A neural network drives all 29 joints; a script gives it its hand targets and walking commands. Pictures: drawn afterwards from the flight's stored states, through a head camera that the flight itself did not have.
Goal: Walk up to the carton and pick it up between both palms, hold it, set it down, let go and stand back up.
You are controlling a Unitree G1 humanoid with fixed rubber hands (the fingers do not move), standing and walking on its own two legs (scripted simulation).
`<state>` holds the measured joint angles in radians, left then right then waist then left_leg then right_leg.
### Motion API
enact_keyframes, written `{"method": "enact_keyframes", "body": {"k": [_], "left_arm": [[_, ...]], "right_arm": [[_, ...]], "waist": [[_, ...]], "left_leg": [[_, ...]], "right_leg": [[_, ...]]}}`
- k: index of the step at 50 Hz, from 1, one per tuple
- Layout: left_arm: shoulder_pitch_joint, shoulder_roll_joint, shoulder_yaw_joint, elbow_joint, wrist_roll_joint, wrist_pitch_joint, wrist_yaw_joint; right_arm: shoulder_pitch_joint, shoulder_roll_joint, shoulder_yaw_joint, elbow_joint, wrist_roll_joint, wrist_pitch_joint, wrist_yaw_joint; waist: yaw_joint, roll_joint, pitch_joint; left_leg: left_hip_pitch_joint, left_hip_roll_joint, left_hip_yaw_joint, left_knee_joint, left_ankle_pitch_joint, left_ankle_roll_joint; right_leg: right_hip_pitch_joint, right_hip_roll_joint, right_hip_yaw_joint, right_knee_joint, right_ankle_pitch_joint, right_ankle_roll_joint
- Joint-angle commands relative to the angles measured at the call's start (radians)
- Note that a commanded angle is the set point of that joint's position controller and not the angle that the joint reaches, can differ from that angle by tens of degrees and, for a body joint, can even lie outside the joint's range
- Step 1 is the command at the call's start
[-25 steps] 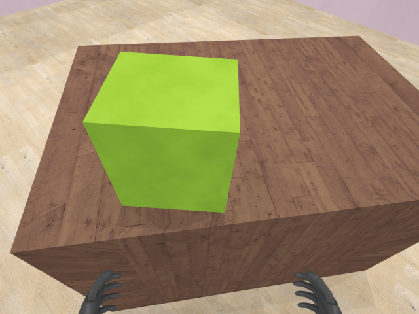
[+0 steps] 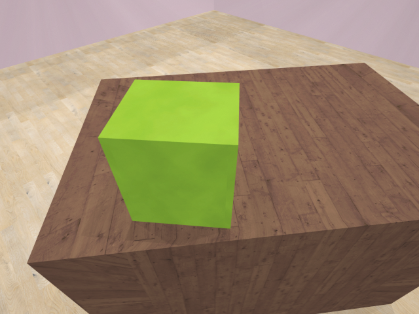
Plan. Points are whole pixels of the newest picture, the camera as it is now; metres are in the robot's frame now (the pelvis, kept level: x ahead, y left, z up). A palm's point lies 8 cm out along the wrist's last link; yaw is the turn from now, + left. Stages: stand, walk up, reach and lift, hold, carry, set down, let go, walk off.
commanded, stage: stand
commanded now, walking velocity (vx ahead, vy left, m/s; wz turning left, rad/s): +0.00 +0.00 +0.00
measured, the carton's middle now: (183, 155) +0.43 +0.07 +0.10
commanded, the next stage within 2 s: none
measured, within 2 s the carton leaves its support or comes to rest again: neither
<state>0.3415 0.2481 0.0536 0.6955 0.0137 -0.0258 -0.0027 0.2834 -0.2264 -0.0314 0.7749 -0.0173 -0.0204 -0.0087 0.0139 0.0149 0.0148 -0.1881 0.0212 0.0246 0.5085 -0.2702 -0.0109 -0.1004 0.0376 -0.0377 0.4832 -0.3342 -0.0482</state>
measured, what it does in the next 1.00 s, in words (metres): stands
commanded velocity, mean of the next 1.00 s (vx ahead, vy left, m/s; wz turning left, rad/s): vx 0.00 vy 0.00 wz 0.00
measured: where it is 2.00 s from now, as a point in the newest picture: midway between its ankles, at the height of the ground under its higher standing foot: outside the picture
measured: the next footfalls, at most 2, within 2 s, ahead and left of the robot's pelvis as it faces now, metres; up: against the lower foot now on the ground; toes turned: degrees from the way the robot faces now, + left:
none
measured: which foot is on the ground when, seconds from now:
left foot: down 0.00-1.00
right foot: down 0.00-1.00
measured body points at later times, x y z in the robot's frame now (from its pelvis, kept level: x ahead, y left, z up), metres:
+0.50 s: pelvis -0.05 +0.00 +0.00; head -0.06 +0.00 +0.45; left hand +0.00 +0.26 -0.12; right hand -0.01 -0.26 -0.13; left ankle +0.00 +0.13 -0.74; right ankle -0.04 -0.09 -0.74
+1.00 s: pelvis -0.05 +0.00 +0.00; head -0.06 -0.01 +0.45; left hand -0.03 +0.26 -0.14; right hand -0.03 -0.25 -0.15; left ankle +0.00 +0.13 -0.74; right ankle -0.04 -0.09 -0.74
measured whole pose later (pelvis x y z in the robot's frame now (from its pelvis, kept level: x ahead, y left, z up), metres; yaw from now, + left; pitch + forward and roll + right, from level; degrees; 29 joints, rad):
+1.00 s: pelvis -0.05 +0.00 +0.00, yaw +2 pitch -3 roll -1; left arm 0.37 0.24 0.01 0.88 0.00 -0.02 0.02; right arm 0.38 -0.21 0.00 0.95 -0.01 -0.01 -0.02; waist 0.00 0.02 0.03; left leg -0.26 0.02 -0.02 0.49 -0.18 -0.02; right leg -0.16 0.04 -0.07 0.47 -0.26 -0.05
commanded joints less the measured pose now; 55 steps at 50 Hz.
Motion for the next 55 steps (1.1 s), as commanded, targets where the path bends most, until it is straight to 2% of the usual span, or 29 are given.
{"method": "enact_keyframes", "body": {"k": [1, 3, 7, 11, 13, 14, 16, 19, 23, 25, 27, 31, 55], "left_arm": [[0.009, 0.148, 0.038, -0.082, -0.001, -0.022, 0.007], [0.014, 0.152, 0.037, -0.077, -0.001, -0.021, 0.008], [0.015, 0.145, 0.029, -0.06, -0.003, -0.019, 0.008], [0.02, 0.152, 0.026, -0.039, -0.001, -0.017, 0.009], [0.023, 0.143, 0.02, -0.033, -0.003, -0.016, 0.008], [0.027, 0.143, 0.019, -0.026, -0.003, -0.017, 0.008], [0.035, 0.147, 0.019, -0.016, -0.005, -0.017, 0.007], [0.036, 0.156, 0.02, -0.005, -0.005, -0.016, 0.007], [0.037, 0.15, 0.014, 0.013, -0.006, -0.015, 0.007], [0.036, 0.152, 0.012, 0.023, -0.006, -0.015, 0.006], [0.049, 0.151, 0.009, 0.036, -0.012, -0.014, 0.009], [0.061, 0.152, 0.005, 0.059, -0.012, -0.013, 0.013], [0.07, 0.117, -0.021, 0.161, -0.019, -0.012, 0.029]], "right_arm": [[0.014, -0.156, -0.032, -0.072, 0.001, -0.015, -0.007], [0.015, -0.151, -0.026, -0.065, 0.002, -0.014, -0.008], [0.022, -0.16, -0.023, -0.05, 0.005, -0.011, -0.006], [0.051, -0.153, -0.017, -0.029, 0.003, -0.007, -0.003], [0.058, -0.166, -0.013, -0.017, 0.002, -0.008, -0.004], [0.067, -0.168, -0.011, -0.014, 0.005, -0.009, -0.004], [0.076, -0.168, -0.01, -0.007, 0.005, -0.009, -0.004], [0.085, -0.16, -0.006, 0.004, 0.006, -0.009, -0.002], [0.121, -0.162, -0.002, 0.027, 0.003, -0.009, -0.002], [0.124, -0.159, 0.001, 0.034, 0.002, -0.009, -0.002], [0.127, -0.158, -0.005, 0.053, -0.004, -0.012, -0.004], [0.145, -0.152, -0.005, 0.073, 0.0, -0.011, -0.006], [0.146, -0.11, 0.013, 0.162, 0.007, -0.004, -0.022]], "waist": [[-0.011, -0.029, -0.011], [-0.01, -0.026, -0.013], [-0.014, -0.002, 0.036], [-0.022, -0.016, 0.116], [-0.021, 0.018, 0.139], [-0.02, 0.005, 0.143], [-0.016, 0.019, 0.137], [-0.014, -0.019, 0.121], [-0.023, -0.009, 0.128], [-0.023, -0.008, 0.122], [-0.008, 0.036, 0.112], [-0.011, 0.003, 0.129], [-0.013, 0.01, 0.102]], "left_leg": [[0.069, 0.083, -0.09, -0.064, 0.3, 0.039], [0.073, 0.085, -0.094, -0.067, 0.292, 0.04], [0.051, 0.084, -0.107, -0.099, 0.194, 0.032], [0.001, 0.078, -0.115, -0.117, 0.113, 0.026], [-0.013, 0.08, -0.123, -0.13, 0.106, 0.025], [-0.02, 0.078, -0.129, -0.135, 0.096, 0.023], [-0.028, 0.076, -0.134, -0.138, 0.068, 0.023], [-0.016, 0.066, -0.129, -0.135, 0.035, 0.02], [-0.018, 0.061, -0.123, -0.135, -0.003, 0.017], [-0.021, 0.062, -0.125, -0.136, 0.007, 0.018], [-0.064, 0.065, -0.147, -0.141, -0.044, 0.024], [-0.089, 0.064, -0.152, -0.142, -0.065, 0.024], [-0.064, 0.074, -0.152, -0.127, 0.084, 0.018]], "right_leg": [[-0.075, -0.156, 0.117, -0.101, 0.44, 0.014], [-0.069, -0.155, 0.116, -0.104, 0.427, 0.013], [-0.114, -0.151, 0.123, -0.147, 0.231, 0.007], [-0.156, -0.154, 0.137, -0.184, 0.127, 0.006], [-0.165, -0.15, 0.136, -0.194, 0.089, 0.003], [-0.17, -0.147, 0.136, -0.197, 0.065, 0.003], [-0.165, -0.148, 0.141, -0.208, 0.034, 0.0], [-0.185, -0.145, 0.137, -0.221, -0.042, 0.002], [-0.215, -0.154, 0.148, -0.236, -0.113, -0.004], [-0.213, -0.15, 0.142, -0.233, -0.103, -0.002], [-0.19, -0.141, 0.154, -0.212, -0.131, 0.011], [-0.209, -0.141, 0.159, -0.215, -0.153, 0.014], [-0.158, -0.145, 0.139, -0.198, 0.032, 0.023]]}}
